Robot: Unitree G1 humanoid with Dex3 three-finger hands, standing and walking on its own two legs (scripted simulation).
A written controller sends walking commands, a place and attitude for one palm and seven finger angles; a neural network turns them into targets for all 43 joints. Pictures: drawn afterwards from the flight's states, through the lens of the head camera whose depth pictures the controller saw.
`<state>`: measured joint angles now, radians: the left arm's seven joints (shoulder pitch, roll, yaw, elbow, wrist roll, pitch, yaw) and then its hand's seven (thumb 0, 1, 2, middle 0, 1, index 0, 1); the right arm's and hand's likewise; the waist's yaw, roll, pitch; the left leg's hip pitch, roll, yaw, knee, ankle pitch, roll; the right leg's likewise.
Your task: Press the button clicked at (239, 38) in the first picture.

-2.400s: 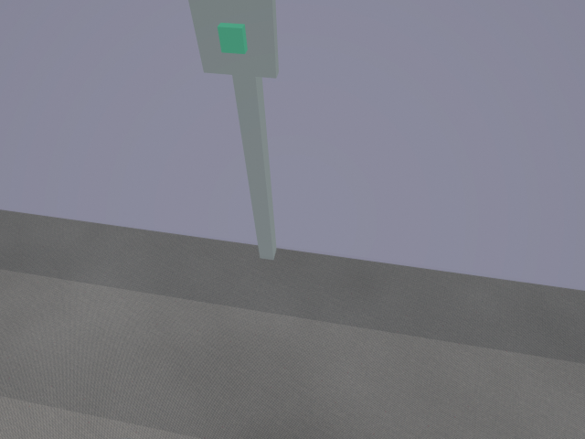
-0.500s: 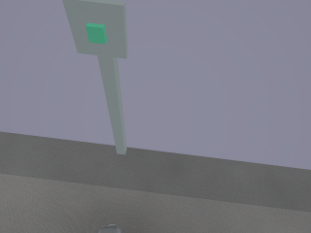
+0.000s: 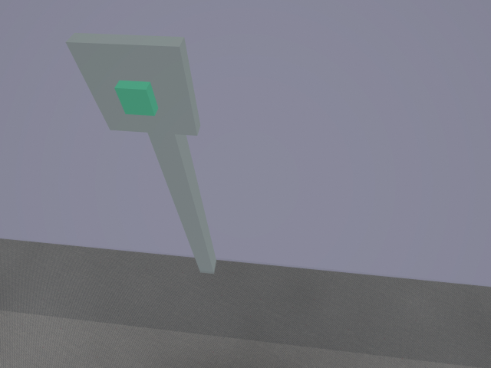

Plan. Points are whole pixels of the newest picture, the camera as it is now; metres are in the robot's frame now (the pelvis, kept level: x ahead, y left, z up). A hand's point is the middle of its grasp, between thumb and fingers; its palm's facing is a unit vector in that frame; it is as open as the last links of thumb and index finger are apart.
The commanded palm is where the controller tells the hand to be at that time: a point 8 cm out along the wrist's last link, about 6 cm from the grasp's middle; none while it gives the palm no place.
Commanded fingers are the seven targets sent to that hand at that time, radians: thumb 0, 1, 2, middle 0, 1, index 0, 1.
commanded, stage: come to a stop and stand still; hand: left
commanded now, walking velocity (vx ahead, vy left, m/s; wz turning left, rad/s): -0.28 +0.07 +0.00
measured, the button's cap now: (138, 97) +0.52 +0.20 +0.16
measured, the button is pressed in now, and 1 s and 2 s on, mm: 0 0 0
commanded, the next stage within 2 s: look again from close up in 0.88 s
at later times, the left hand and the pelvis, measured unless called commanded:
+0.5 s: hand out of the picture +0.02 +0.18 -0.18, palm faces +0.00 -0.97 -0.25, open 7.4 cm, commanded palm none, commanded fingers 0.00 0.90 0.90 -0.20 -0.30 -0.20 -0.30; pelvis -0.02 -0.01 -0.02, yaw -2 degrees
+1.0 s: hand out of the picture -0.03 +0.15 -0.17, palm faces -0.04 -0.98 -0.17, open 7.4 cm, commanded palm none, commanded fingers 0.00 0.90 0.90 -0.20 -0.30 -0.20 -0.30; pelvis -0.03 -0.01 +0.00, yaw -3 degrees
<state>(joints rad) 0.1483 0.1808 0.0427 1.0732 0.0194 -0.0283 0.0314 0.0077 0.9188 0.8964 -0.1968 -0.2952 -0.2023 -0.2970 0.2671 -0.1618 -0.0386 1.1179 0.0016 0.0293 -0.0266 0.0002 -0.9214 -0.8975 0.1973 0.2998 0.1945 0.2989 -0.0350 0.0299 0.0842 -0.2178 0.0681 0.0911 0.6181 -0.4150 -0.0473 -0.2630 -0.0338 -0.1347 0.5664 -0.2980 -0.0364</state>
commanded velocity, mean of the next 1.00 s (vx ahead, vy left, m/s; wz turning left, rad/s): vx -0.03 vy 0.00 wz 0.00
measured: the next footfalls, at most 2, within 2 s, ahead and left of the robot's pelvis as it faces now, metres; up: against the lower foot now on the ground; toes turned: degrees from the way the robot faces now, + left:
none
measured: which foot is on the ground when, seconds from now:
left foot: down 0.00-1.00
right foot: down 0.00-1.00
